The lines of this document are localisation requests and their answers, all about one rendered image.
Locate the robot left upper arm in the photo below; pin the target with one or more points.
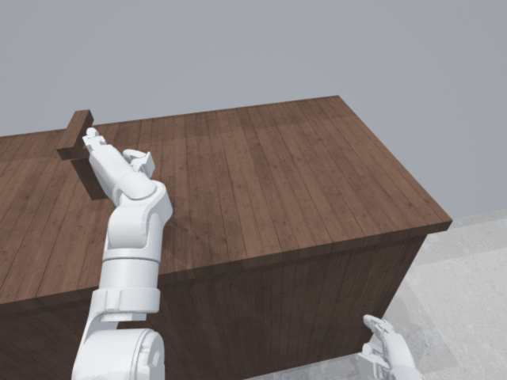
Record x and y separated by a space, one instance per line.
121 354

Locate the left robot forearm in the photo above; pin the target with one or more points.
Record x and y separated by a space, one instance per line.
129 275

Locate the left robot hand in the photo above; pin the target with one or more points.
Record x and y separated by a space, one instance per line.
108 164

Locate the right robot hand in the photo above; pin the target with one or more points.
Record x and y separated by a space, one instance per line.
376 361

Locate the counter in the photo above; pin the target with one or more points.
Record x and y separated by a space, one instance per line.
291 221

